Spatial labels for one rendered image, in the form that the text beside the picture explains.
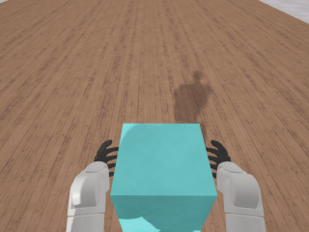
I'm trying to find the right robot forearm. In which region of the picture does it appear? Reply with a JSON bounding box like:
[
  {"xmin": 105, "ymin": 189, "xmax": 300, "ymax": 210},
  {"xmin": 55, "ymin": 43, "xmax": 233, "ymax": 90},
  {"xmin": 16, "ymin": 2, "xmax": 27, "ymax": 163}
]
[{"xmin": 216, "ymin": 161, "xmax": 267, "ymax": 232}]

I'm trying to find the carton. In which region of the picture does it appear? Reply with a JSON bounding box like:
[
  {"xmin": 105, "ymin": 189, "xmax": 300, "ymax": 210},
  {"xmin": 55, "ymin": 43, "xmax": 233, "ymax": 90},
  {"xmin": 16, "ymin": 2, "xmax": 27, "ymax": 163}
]
[{"xmin": 110, "ymin": 124, "xmax": 218, "ymax": 232}]

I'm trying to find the left robot forearm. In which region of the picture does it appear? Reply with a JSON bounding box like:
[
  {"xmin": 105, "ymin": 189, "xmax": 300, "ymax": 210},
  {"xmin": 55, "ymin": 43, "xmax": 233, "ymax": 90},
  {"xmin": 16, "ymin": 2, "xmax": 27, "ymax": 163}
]
[{"xmin": 66, "ymin": 161, "xmax": 110, "ymax": 232}]

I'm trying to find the right robot hand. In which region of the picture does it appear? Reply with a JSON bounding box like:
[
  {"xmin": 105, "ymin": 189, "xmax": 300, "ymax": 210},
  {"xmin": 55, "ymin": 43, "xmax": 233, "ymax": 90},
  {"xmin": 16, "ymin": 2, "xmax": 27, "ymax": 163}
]
[{"xmin": 206, "ymin": 140, "xmax": 231, "ymax": 179}]

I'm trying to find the left robot hand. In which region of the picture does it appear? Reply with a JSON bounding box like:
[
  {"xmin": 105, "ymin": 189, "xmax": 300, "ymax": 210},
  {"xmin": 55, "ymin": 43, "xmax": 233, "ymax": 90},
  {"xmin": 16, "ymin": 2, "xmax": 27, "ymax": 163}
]
[{"xmin": 94, "ymin": 139, "xmax": 119, "ymax": 177}]

